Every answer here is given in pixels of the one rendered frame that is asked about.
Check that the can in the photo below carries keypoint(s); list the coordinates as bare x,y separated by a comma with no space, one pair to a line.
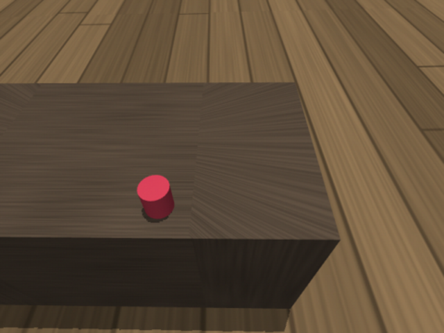
155,194

